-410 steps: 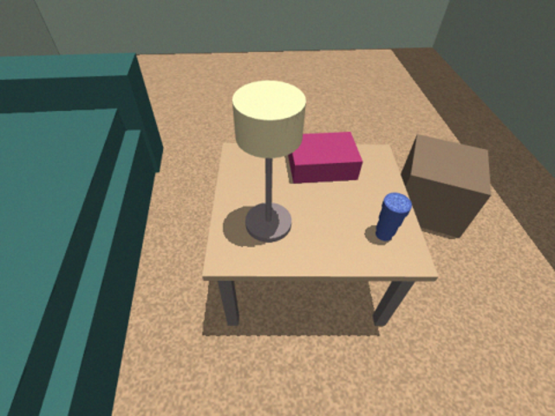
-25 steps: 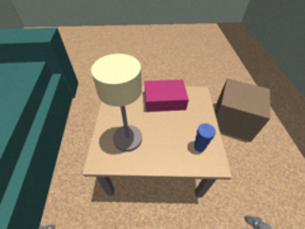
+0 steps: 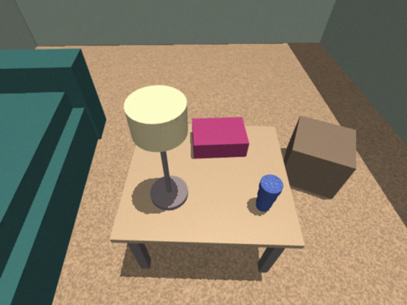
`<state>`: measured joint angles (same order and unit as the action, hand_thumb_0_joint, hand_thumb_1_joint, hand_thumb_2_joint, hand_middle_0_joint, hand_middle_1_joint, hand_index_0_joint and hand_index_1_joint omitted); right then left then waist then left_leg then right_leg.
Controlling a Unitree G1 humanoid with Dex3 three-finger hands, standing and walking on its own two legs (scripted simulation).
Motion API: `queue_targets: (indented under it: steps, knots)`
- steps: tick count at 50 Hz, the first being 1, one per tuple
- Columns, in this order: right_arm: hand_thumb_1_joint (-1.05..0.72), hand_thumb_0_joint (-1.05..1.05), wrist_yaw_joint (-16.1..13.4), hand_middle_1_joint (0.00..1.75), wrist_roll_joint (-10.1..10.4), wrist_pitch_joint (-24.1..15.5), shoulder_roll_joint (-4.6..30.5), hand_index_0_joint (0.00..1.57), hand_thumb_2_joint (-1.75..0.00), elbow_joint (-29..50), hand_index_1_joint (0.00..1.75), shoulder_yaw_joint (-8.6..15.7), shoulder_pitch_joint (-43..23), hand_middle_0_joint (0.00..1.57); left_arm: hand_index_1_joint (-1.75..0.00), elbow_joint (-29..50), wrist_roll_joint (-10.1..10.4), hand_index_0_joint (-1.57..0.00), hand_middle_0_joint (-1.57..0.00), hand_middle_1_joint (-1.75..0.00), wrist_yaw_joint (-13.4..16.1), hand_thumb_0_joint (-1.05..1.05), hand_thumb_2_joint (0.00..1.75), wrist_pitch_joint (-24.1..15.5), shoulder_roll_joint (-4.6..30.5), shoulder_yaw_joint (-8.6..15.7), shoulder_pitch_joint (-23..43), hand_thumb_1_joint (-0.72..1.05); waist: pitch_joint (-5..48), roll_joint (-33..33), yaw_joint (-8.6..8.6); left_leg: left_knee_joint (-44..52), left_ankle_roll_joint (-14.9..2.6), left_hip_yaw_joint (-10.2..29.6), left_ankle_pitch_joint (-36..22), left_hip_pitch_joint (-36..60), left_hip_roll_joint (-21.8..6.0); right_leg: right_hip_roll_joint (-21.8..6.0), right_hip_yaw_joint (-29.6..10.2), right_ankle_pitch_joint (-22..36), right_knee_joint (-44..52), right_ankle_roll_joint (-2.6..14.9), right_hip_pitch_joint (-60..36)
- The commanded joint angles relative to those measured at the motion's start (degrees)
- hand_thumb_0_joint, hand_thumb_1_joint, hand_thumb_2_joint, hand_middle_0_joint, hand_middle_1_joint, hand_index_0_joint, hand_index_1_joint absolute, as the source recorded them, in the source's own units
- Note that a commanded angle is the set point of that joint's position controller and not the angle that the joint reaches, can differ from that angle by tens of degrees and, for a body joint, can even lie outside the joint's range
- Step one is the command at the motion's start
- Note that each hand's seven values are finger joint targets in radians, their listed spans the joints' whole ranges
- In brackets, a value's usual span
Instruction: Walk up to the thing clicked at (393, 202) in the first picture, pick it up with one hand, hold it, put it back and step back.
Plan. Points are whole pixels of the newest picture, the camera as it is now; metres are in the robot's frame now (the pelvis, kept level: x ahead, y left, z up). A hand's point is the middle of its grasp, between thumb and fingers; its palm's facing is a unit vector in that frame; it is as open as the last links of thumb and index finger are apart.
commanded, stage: walk up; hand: right
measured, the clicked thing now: (266, 195) +0.50 -0.23 -0.28
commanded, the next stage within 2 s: stand in 0.32 s
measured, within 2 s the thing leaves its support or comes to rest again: neither
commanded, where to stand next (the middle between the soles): +0.06 +0.00 m, yaw -2 degrees
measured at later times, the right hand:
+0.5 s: hand out of the picture +0.09 -0.25 -0.15, palm faces -0.02 +0.94 -0.33, open 7.4 cm
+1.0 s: hand out of the picture +0.09 -0.27 -0.16, palm faces -0.02 +0.94 -0.34, open 7.4 cm
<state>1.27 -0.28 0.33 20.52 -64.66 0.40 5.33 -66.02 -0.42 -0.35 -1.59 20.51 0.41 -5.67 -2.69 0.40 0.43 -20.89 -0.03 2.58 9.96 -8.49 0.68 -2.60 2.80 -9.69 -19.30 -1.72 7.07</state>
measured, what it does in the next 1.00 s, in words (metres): stands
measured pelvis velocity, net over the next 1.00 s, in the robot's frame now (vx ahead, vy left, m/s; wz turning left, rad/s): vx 0.02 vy -0.01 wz -0.01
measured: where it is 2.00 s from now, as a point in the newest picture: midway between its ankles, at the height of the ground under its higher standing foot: outside the picture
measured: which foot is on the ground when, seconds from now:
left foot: down 0.00-1.00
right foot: down 0.00-1.00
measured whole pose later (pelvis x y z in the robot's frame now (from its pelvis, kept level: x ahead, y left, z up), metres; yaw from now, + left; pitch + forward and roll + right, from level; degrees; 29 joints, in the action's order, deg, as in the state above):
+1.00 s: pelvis +0.02 -0.01 +0.00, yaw -1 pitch -2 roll +0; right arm 0.6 -0.5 -0.4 20.2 -65.1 -0.5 5.5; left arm -65.7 -0.4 -0.3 -0.8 20.0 0.3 -6.4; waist -2.6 0.4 -0.1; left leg -18.3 1.0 2.2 10.1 -6.1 -0.6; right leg -1.4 2.5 -10.1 -17.5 -0.8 5.3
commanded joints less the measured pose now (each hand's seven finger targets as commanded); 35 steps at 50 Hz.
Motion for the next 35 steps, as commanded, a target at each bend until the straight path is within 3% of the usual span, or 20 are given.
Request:
queue_targets:
  steps: [1, 18, 23, 35]
  knots:
    - [-0.90, 0.00, -1.0, 0.30, 0.1, -1.4, 12.1, 0.20, -0.90, 3.0, 0.30, 2.4, -3.4, 0.20, -0.30, 3.7, -0.2, -0.20, -0.20, -0.30, 0.7, 0.00, 0.90, -1.1, 13.0, 2.4, 4.1, 0.90, 4.0, 0.0, -0.01, 4.3, -1.37, 5.3, -3.8, -0.9, -6.2, -5.9, -5.3, 2.3, 3.8, 2.50, -1.5]
    - [-0.90, 0.00, -1.4, 0.30, -0.2, -2.2, 12.1, 0.20, -0.90, 2.4, 0.30, 2.0, -2.5, 0.20, -0.30, 3.0, -0.1, -0.20, -0.20, -0.30, 0.8, 0.00, 0.90, -0.4, 11.6, 2.1, 3.1, 0.90, 4.4, 0.3, -0.21, 5.5, -1.06, 5.7, -8.5, -0.6, -7.5, -5.6, -5.0, 3.8, 3.2, 2.25, -3.7]
    - [-0.90, 0.00, -1.6, 0.30, 0.0, -2.3, 12.1, 0.20, -0.90, 2.6, 0.30, 1.9, -3.0, 0.20, -0.30, 3.4, -0.2, -0.20, -0.20, -0.30, 0.8, 0.00, 0.90, -0.5, 11.9, 2.1, 3.0, 0.90, 5.6, 0.1, -0.20, 4.5, -0.99, 5.0, -12.9, 1.7, -7.8, -5.9, -5.1, 8.0, 3.0, 2.24, -3.8]
    - [-0.90, 0.00, -1.7, 0.30, 0.0, -2.3, 12.0, 0.20, -0.90, 2.6, 0.30, 1.6, -2.6, 0.20, -0.30, 3.7, -0.1, -0.20, -0.20, -0.30, 0.7, 0.00, 0.90, -0.2, 11.9, 2.0, 2.7, 0.90, 4.5, 0.4, -0.50, 5.2, -0.69, 4.4, -10.4, 0.5, -7.5, -5.7, -5.2, 6.8, 3.6, 2.31, -4.3]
